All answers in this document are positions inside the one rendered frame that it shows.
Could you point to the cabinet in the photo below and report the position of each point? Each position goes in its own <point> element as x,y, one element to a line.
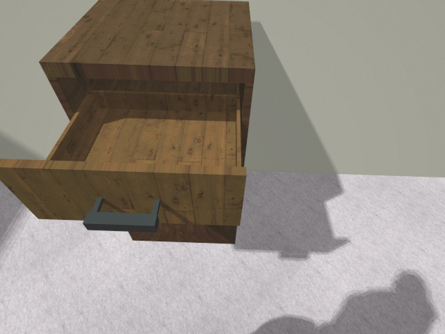
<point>164,46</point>

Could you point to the handle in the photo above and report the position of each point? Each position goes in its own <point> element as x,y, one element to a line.
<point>128,222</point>

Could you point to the drawer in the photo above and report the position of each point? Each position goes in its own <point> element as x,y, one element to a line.
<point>132,148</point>

